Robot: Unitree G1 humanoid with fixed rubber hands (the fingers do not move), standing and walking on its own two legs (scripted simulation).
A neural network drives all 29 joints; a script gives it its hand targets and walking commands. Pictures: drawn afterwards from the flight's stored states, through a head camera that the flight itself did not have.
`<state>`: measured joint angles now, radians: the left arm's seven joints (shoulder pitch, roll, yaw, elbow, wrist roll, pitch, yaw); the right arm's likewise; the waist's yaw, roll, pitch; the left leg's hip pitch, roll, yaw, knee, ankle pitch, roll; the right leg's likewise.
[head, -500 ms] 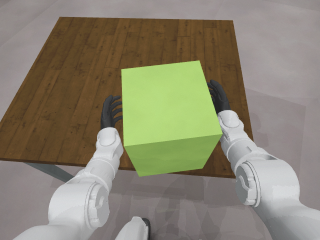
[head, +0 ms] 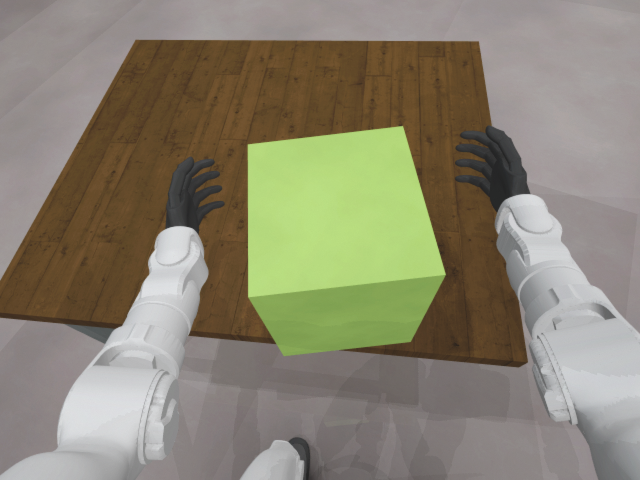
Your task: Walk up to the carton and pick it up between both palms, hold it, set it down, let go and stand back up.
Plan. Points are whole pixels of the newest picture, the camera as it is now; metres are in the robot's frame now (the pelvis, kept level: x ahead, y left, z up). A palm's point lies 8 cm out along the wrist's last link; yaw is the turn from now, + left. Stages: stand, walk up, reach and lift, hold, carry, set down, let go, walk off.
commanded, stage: set down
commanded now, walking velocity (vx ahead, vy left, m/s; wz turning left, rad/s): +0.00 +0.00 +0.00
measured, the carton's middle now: (337, 252) +0.41 +0.06 -0.03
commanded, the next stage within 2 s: none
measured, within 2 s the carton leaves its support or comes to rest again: neither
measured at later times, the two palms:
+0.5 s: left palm (140, 193) +0.38 +0.28 +0.11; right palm (510, 143) +0.50 -0.12 +0.12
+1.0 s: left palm (155, 219) +0.36 +0.26 +0.09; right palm (524, 180) +0.47 -0.14 +0.10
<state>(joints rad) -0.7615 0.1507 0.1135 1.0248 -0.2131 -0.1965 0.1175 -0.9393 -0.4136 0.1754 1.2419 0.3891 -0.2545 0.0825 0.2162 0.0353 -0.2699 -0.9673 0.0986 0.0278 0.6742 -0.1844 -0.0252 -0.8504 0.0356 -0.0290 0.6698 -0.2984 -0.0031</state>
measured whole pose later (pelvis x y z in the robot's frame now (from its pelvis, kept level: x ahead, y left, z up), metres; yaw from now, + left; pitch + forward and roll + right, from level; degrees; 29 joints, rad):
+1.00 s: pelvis +0.00 -0.01 +0.03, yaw +2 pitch +16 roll -2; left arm -0.53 0.16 0.15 0.46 -0.13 0.19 0.12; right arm -0.76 -0.42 0.13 0.89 0.36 -0.07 0.05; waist 0.17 0.02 -0.10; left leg -0.60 0.09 0.02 0.39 -0.07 -0.04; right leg -0.48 0.04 -0.04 0.38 -0.19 -0.01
